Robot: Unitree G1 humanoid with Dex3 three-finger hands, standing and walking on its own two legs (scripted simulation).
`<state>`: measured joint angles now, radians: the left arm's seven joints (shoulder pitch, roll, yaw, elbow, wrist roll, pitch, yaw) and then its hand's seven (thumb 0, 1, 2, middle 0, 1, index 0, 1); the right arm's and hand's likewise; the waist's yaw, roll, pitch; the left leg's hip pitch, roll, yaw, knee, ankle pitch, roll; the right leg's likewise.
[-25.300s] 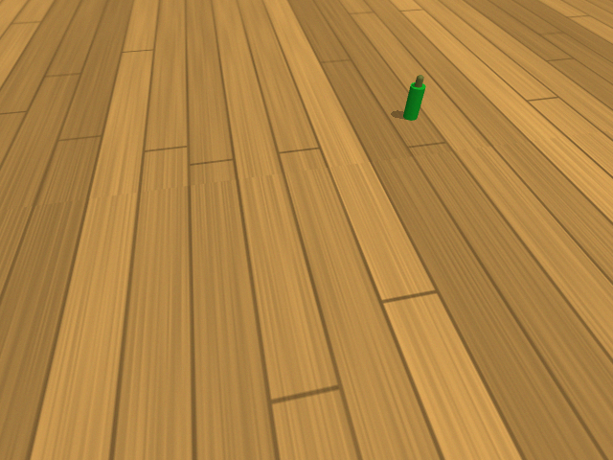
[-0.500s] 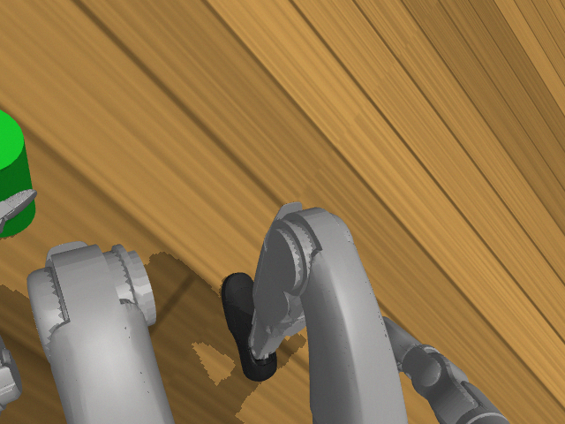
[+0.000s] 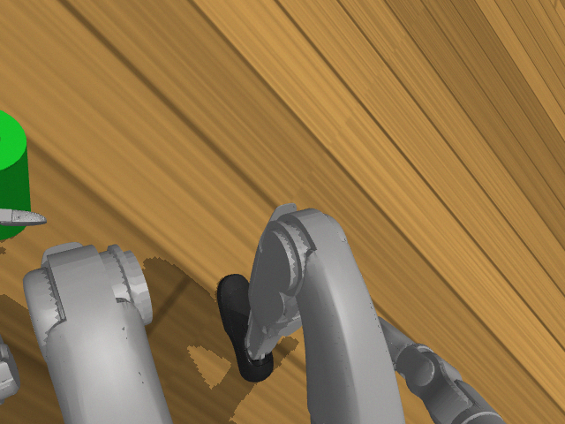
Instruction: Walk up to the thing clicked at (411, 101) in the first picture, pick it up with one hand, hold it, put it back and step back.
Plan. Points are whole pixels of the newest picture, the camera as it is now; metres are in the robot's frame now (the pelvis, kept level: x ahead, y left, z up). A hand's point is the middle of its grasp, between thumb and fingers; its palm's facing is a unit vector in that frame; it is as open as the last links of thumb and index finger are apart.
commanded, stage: withdraw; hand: left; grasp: from the side
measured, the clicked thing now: out of the picture +0.44 +0.25 -0.16
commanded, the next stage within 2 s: rise in 0.30 s
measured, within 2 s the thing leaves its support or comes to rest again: rests again in 0.30 s
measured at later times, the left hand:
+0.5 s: hand out of the picture +0.42 +0.35 -0.06, palm faces +0.27 -0.95 -0.12, open 17.5 cm
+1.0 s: hand out of the picture +0.31 +0.33 +0.09, palm faces +0.24 -0.86 -0.45, open 17.5 cm
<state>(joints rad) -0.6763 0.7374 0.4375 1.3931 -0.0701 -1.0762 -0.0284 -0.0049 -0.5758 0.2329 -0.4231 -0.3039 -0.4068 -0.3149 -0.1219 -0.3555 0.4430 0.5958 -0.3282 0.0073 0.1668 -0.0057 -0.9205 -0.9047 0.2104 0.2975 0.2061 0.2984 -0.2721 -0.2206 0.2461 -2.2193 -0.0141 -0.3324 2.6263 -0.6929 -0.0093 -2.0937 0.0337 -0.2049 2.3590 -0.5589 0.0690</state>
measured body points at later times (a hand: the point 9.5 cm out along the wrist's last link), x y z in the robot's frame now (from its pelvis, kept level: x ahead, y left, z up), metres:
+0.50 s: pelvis +0.00 +0.00 +0.02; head +0.19 +0.16 +0.40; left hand +0.40 +0.40 -0.05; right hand +0.17 -0.25 -0.04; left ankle +0.08 +0.12 -0.26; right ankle +0.15 -0.13 -0.26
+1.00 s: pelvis +0.02 -0.01 +0.18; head +0.20 +0.06 +0.59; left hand +0.30 +0.37 +0.12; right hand +0.21 -0.24 +0.06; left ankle +0.08 +0.12 -0.26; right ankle +0.15 -0.13 -0.26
